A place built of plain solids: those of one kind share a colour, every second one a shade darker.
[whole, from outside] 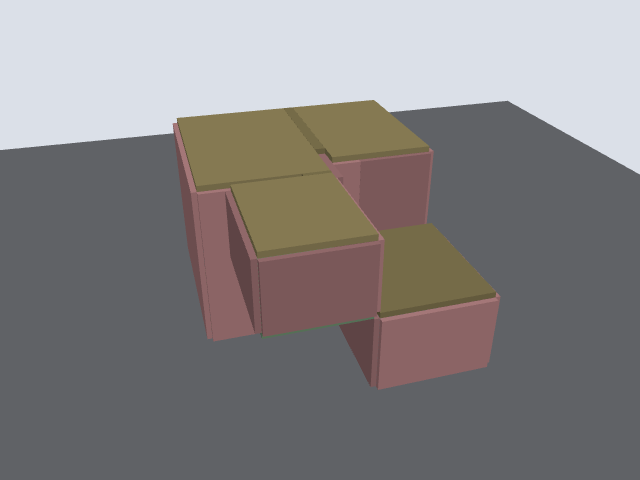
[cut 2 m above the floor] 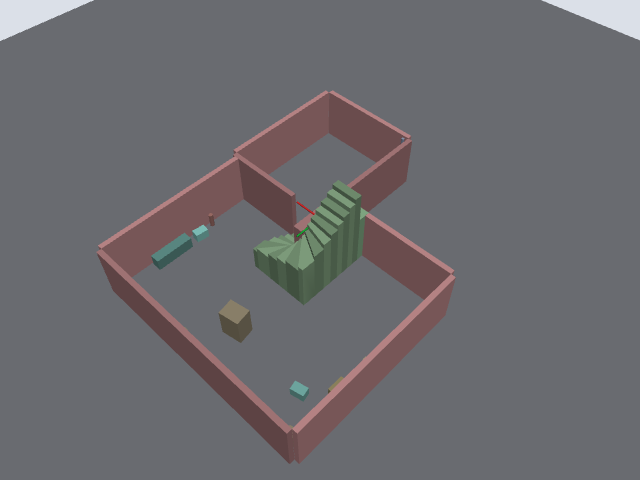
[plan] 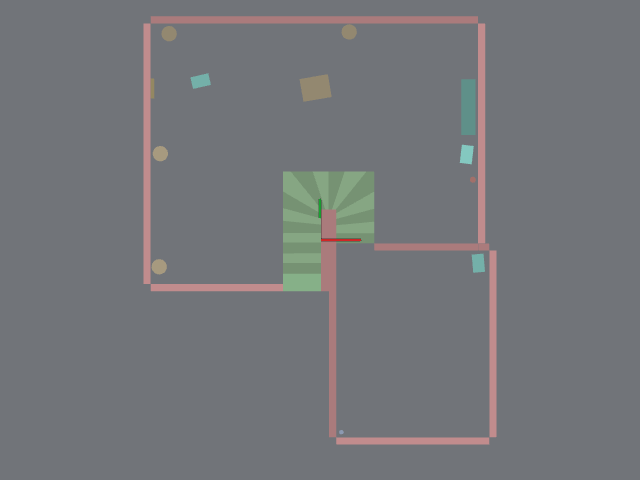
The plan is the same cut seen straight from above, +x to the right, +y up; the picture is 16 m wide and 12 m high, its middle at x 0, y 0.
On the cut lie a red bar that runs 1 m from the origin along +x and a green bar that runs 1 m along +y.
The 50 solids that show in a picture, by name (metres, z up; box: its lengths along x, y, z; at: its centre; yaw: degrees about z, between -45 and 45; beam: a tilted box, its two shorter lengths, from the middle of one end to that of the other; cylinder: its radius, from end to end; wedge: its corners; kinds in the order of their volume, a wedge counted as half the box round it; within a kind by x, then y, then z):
{
 "wall_1": {"box": [0.18, 6.51, 5.71], "at": [-4.32, 2.16, 2.8]},
 "wall_2": {"box": [0.18, 4.13, 2.36], "at": [-3.31, -3.35, 4.48]},
 "wall_3": {"box": [3.31, 0.18, 5.71], "at": [-2.58, -1.19, 2.8]},
 "wall_4": {"box": [3.25, 0.18, 2.36], "at": [-1.6, -5.5, 4.48]},
 "wall_5": {"box": [8.19, 0.18, 5.71], "at": [-0.14, 5.5, 2.8]},
 "wall_6": {"box": [0.18, 4.13, 2.36], "at": [0.12, -3.35, 4.48]},
 "wall_7": {"box": [0.38, 2.04, 5.96], "at": [0.22, -0.26, 2.68]},
 "wall_8": {"box": [0.18, 4.67, 2.72], "at": [0.32, -2.6, 1.31]},
 "wall_9": {"box": [0.95, 0.18, 2.99], "at": [0.88, -0.17, 4.16]},
 "wall_10": {"box": [3.83, 0.18, 2.72], "at": [2.32, -5.02, 1.31]},
 "wall_11": {"box": [2.6, 0.18, 5.71], "at": [2.65, -0.17, 2.8]},
 "wall_12": {"box": [0.18, 5.5, 5.71], "at": [4.04, 2.66, 2.8]},
 "wall_13": {"box": [0.28, 0.18, 2.72], "at": [4.09, -0.17, 1.31]},
 "wall_14": {"box": [0.18, 4.67, 2.72], "at": [4.32, -2.6, 1.31]},
 "roof_1": {"box": [4.26, 6.51, 0.2], "at": [-2.1, 2.16, 5.76]},
 "roof_2": {"box": [3.25, 4.13, 0.2], "at": [-1.6, -3.35, 5.76]},
 "roof_3": {"box": [0.95, 0.18, 0.2], "at": [-0.45, -1.19, 5.76]},
 "roof_4": {"box": [0.38, 4.65, 0.2], "at": [0.22, 3.09, 5.76]},
 "roof_5": {"box": [3.55, 5.5, 0.2], "at": [2.18, 2.66, 5.76]},
 "roof_6": {"box": [3.83, 4.67, 0.2], "at": [2.32, -2.6, 2.77]},
 "tread_1": {"wedge": [[-0.92, -0.84, -0.05], [-0.92, -0.84, 3.12], [-0.92, -0.58, -0.05], [-0.92, -0.58, 3.12], [0.03, -0.84, -0.05], [0.03, -0.84, 3.12], [0.03, -0.58, -0.05], [0.03, -0.58, 3.12]]},
 "tread_2": {"wedge": [[-0.92, -0.58, -0.05], [-0.92, -0.58, 2.94], [-0.92, -0.33, -0.05], [-0.92, -0.33, 2.94], [0.03, -0.58, -0.05], [0.03, -0.58, 2.94], [0.03, -0.33, -0.05], [0.03, -0.33, 2.94]]},
 "tread_3": {"wedge": [[-0.92, -0.34, -0.05], [-0.92, -0.34, 2.74], [-0.92, -0.06, -0.05], [-0.92, -0.06, 2.74], [0.03, -0.34, -0.05], [0.03, -0.34, 2.75], [0.03, -0.06, -0.05], [0.03, -0.06, 2.75]]},
 "tread_4": {"wedge": [[-0.92, -0.07, -0.05], [-0.92, -0.07, 2.57], [-0.92, 0.17, -0.05], [-0.92, 0.17, 2.57], [0.03, -0.07, -0.05], [0.03, -0.07, 2.57], [0.03, 0.18, -0.05], [0.03, 0.18, 2.57]]},
 "tread_5": {"wedge": [[-0.92, 0.17, -0.05], [-0.92, 0.17, 2.38], [-0.92, 0.48, -0.05], [-0.92, 0.48, 2.38], [0.03, 0.17, -0.05], [0.03, 0.17, 2.38], [0.03, 0.39, -0.05], [0.03, 0.39, 2.38]]},
 "tread_6": {"wedge": [[-0.92, 0.48, -0.05], [-0.92, 0.48, 2.2], [-0.92, 0.8, -0.05], [-0.92, 0.8, 2.2], [0.03, 0.38, -0.05], [0.03, 0.38, 2.2], [0.03, 0.54, -0.05], [0.03, 0.54, 2.2]]},
 "tread_7": {"wedge": [[-0.92, 0.79, -0.05], [-0.92, 0.79, 2.02], [-0.92, 1.21, -0.05], [-0.92, 1.21, 2.02], [0.03, 0.54, -0.05], [0.03, 0.54, 2.02], [0.03, 0.66, -0.05], [0.03, 0.66, 2.02]]},
 "tread_8": {"wedge": [[-0.92, 1.21, -0.05], [-0.92, 1.21, 1.84], [-0.92, 1.71, -0.05], [-0.92, 1.71, 1.84], [-0.74, 1.71, -0.05], [-0.74, 1.71, 1.84], [0.22, 0.54, -0.05], [0.22, 0.54, 1.84]]},
 "tread_9": {"wedge": [[-0.74, 1.71, -0.05], [-0.74, 1.71, 1.65], [-0.18, 1.71, -0.05], [-0.18, 1.71, 1.65], [0.04, 0.76, -0.05], [0.04, 0.76, 1.65], [0.13, 0.76, -0.05], [0.13, 0.76, 1.65]]},
 "tread_10": {"wedge": [[-0.19, 1.71, -0.05], [-0.19, 1.71, 1.47], [0.13, 0.76, -0.05], [0.13, 0.76, 1.47], [0.21, 1.71, -0.05], [0.21, 1.71, 1.47], [0.22, 0.76, -0.05], [0.22, 0.76, 1.47]]},
 "tread_11": {"wedge": [[0.21, 0.76, -0.05], [0.21, 0.76, 1.29], [0.21, 1.71, -0.05], [0.21, 1.71, 1.29], [0.3, 0.76, -0.05], [0.3, 0.76, 1.29], [0.62, 1.71, -0.05], [0.62, 1.71, 1.29]]},
 "tread_12": {"wedge": [[0.24, 0.58, -0.05], [0.24, 0.58, 0.92], [1.16, 1.71, -0.05], [1.16, 1.71, 0.92], [1.36, 1.21, -0.05], [1.36, 1.21, 0.92], [1.36, 1.71, -0.05], [1.36, 1.71, 0.92]]},
 "tread_13": {"wedge": [[0.3, 0.76, -0.05], [0.3, 0.76, 1.09], [0.4, 0.76, -0.05], [0.4, 0.76, 1.09], [0.61, 1.71, -0.05], [0.61, 1.71, 1.1], [1.16, 1.71, -0.05], [1.16, 1.71, 1.1]]},
 "tread_14": {"wedge": [[0.41, -0.08, -0.05], [0.41, -0.08, 0.18], [0.41, 0.17, -0.05], [0.41, 0.17, 0.18], [1.36, -0.08, -0.05], [1.36, -0.08, 0.18], [1.36, 0.17, -0.05], [1.36, 0.17, 0.18]]},
 "tread_15": {"wedge": [[0.41, 0.17, -0.05], [0.41, 0.17, 0.36], [0.41, 0.37, -0.05], [0.41, 0.37, 0.36], [1.36, 0.17, -0.05], [1.36, 0.17, 0.37], [1.36, 0.46, -0.05], [1.36, 0.46, 0.36]]},
 "tread_16": {"wedge": [[0.41, 0.37, -0.05], [0.41, 0.37, 0.55], [0.41, 0.53, -0.05], [0.41, 0.53, 0.55], [1.36, 0.46, -0.05], [1.36, 0.46, 0.55], [1.36, 0.79, -0.05], [1.36, 0.79, 0.55]]},
 "tread_17": {"wedge": [[0.41, 0.53, -0.05], [0.41, 0.53, 0.73], [0.41, 0.67, -0.05], [0.41, 0.67, 0.73], [1.36, 0.78, -0.05], [1.36, 0.78, 0.73], [1.36, 1.21, -0.05], [1.36, 1.21, 0.72]]},
 "floor_1": {"box": [3.25, 4.13, 0.21], "at": [-1.6, -3.35, 3.2]},
 "floor_2": {"box": [0.95, 0.44, 3.35], "at": [-0.45, -1.06, 1.63]},
 "bin_1": {"cylinder": 0.19, "from": [-4.02, -0.67, 0.0], "to": [-4.02, -0.67, 0.62]},
 "bin_2": {"cylinder": 0.19, "from": [-3.99, 2.16, 0.0], "to": [-3.99, 2.16, 0.75]},
 "bin_3": {"cylinder": 0.19, "from": [-3.77, 5.16, 0.0], "to": [-3.77, 5.16, 0.62]},
 "bin_4": {"box": [0.72, 0.58, 1.11], "at": [-0.11, 3.8, 0.51], "yaw": 9.8},
 "bin_5": {"cylinder": 0.19, "from": [0.73, 5.2, 0.0], "to": [0.73, 5.2, 0.62]},
 "bench_1": {"box": [0.36, 1.4, 0.5], "at": [3.71, 3.32, 0.2]},
 "bucket_1": {"box": [0.46, 0.3, 0.39], "at": [-2.98, 3.97, 0.14], "yaw": 12.7},
 "bucket_2": {"box": [0.3, 0.46, 0.39], "at": [3.67, 2.14, 0.14], "yaw": -6.4},
 "bucket_3": {"box": [0.3, 0.46, 0.39], "at": [3.96, -0.58, 0.14], "yaw": 4.9},
 "cabinet_1": {"box": [0.09, 0.5, 0.89], "at": [-4.19, 3.79, 1.63]},
 "extinguisher_1": {"cylinder": 0.07, "from": [3.82, 1.51, 0.0], "to": [3.82, 1.51, 0.52]}
}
